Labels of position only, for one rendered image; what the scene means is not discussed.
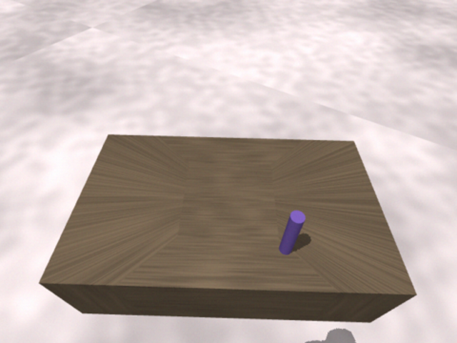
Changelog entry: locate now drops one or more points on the can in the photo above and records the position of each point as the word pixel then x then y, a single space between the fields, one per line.
pixel 293 228

